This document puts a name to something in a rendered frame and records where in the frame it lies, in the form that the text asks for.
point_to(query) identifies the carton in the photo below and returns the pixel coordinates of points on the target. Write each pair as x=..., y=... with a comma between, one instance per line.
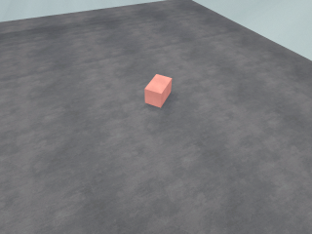
x=157, y=91

